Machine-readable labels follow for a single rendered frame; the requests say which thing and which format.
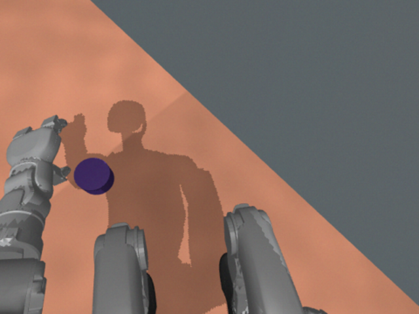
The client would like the left robot hand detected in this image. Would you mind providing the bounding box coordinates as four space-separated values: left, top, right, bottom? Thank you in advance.
7 115 71 186

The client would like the left robot arm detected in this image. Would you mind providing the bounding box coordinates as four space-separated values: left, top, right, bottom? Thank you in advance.
0 159 54 314

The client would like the right robot foot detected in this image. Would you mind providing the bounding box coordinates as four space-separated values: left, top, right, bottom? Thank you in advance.
219 253 246 314

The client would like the tin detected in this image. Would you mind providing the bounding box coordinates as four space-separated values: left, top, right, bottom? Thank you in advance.
74 158 115 195

